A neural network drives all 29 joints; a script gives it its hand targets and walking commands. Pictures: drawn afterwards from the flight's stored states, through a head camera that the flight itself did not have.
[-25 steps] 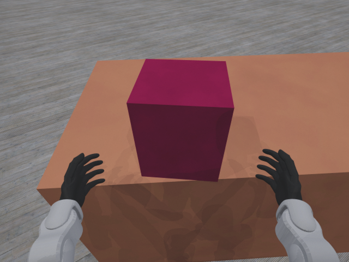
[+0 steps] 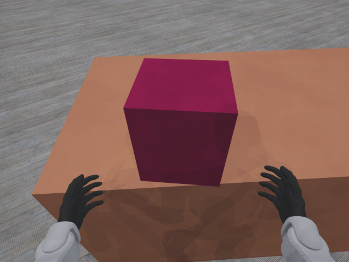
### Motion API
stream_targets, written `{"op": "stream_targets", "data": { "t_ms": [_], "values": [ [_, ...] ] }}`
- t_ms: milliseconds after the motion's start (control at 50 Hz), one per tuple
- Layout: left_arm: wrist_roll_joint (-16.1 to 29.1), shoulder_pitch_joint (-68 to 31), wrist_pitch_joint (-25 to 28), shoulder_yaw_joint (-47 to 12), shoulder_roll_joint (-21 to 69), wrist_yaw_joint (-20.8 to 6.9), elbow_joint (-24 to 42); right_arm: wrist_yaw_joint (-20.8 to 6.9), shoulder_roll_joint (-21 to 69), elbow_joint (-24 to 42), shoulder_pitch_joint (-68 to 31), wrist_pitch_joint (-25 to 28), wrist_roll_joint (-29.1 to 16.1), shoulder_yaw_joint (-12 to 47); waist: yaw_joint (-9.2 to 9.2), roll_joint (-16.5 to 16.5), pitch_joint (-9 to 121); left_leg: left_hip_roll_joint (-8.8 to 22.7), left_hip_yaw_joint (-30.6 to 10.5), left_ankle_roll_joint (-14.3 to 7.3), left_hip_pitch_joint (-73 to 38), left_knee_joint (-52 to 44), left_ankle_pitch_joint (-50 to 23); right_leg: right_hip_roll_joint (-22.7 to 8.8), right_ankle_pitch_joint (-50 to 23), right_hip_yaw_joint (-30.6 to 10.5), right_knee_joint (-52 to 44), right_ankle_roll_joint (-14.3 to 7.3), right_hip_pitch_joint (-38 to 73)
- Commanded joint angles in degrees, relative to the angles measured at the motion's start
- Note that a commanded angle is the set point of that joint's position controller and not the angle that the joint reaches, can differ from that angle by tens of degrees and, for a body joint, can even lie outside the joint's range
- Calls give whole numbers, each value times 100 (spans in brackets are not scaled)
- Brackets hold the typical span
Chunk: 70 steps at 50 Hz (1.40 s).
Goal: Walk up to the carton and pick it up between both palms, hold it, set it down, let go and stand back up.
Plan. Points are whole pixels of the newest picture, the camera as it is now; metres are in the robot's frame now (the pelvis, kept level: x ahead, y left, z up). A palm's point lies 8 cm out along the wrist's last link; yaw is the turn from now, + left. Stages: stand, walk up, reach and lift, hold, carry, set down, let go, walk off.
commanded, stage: set down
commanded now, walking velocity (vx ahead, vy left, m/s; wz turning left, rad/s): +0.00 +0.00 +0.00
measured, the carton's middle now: (182, 123) +0.43 -0.02 +0.10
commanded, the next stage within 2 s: let go in 1.62 s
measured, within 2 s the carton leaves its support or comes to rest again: neither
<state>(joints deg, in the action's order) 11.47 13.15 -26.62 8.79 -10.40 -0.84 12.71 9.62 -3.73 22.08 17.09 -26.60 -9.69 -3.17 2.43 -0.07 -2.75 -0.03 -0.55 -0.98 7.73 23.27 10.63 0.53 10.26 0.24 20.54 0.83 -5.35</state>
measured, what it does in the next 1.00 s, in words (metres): stands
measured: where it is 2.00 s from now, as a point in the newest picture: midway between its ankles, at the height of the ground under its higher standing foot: outside the picture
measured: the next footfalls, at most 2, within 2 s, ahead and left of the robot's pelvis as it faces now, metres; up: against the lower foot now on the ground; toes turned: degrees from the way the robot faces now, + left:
none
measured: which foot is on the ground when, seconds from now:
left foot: down 0.00-1.00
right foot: down 0.00-1.00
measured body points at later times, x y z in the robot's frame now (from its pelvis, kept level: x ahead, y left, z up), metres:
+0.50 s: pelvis +0.03 +0.00 +0.00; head +0.03 +0.01 +0.45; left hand +0.23 +0.23 +0.01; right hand +0.22 -0.21 +0.03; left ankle +0.03 +0.11 -0.74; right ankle +0.02 -0.12 -0.74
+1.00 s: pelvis +0.03 +0.00 +0.00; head +0.03 +0.01 +0.45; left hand +0.21 +0.23 -0.03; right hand +0.19 -0.21 -0.03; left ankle +0.03 +0.11 -0.74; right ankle +0.02 -0.12 -0.74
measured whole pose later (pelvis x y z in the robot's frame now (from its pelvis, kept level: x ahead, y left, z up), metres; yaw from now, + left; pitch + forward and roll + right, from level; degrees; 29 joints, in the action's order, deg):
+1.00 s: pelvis +0.03 +0.00 +0.00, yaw +0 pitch -3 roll -1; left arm 5.4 19.7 -14.1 5.6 -10.4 -0.9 -4.5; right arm 1.6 -4.2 -6.9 22.0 -3.9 -8.0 -3.2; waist 2.4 -0.1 -3.3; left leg 0.0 -0.5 -0.8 8.0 23.3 12.6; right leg 0.5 11.5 0.2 19.2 0.7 -5.0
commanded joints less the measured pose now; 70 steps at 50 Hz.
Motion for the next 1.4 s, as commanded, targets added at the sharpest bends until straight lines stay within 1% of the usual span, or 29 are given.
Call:
{"op": "stream_targets", "data": {
  "t_ms": [0, 100, 220, 280, 380, 480, 760, 980, 1040, 1220, 1380],
  "values": [
    [-245, -437, 280, -453, -1103, -174, 838, -200, -722, 434, 40, 318, -47, 154, -494, 380, -14, 247, 212, 220, -368, -1116, 560, -12, 586, -253, -589, -209, -436],
    [-348, -93, 385, -461, -1006, -200, 674, -295, -878, 257, 327, 494, 22, 139, -448, 392, -18, 184, 254, 321, -628, -928, -227, 20, 268, -245, -654, -259, -480],
    [-443, 300, 588, -492, -925, -175, 463, -420, -1078, 41, 590, 850, 125, 112, -413, 417, 52, 152, 262, 408, -889, -697, -1139, 110, -194, -195, -639, -297, -456],
    [-491, 447, 703, -526, -890, -152, 346, -481, -1137, -135, 675, 1041, 181, 89, -397, 434, 42, 148, 253, 446, -955, -624, -1434, 143, -337, -171, -635, -314, -434],
    [-572, 583, 874, -598, -826, -117, 98, -569, -1184, -522, 715, 1327, 290, 43, -389, 440, -34, 150, 254, 487, -1004, -579, -1620, 174, -389, -135, -643, -335, -414],
    [-615, 609, 1020, -654, -804, -70, -113, -626, -1196, -892, 650, 1581, 392, -14, -366, 421, -85, 161, 273, 498, -1014, -563, -1595, 187, -380, -101, -626, -346, -411],
    [-709, 453, 1309, -745, -776, 68, -919, -800, -1263, -1927, 191, 2185, 670, -123, -367, 385, -277, 190, 361, 451, -780, -648, -965, 201, -60, -5, -511, -371, -434],
    [-854, 268, 1503, -825, -661, 206, -1580, -988, -1371, -2825, -118, 2674, 891, -238, -331, 419, -275, 225, 380, 446, -618, -671, -595, 254, 138, 95, -396, -402, -468],
    [-915, 196, 1531, -851, -601, 230, -1855, -1040, -1414, -3168, -227, 2795, 955, -262, -312, 427, -277, 226, 386, 447, -618, -668, -511, 269, 200, 127, -378, -405, -513],
    [-1045, -33, 1675, -883, -523, 250, -2532, -1146, -1486, -4062, -494, 3158, 1100, -261, -265, 379, -205, 180, 442, 454, -712, -583, -543, 275, 197, 187, -362, -387, -614],
    [-1130, -252, 1783, -847, -541, 200, -3052, -1147, -1464, -4683, -686, 3409, 1204, -197, -256, 338, -117, 138, 491, 459, -819, -447, -715, 246, 90, 207, -345, -347, -701]
  ]
}}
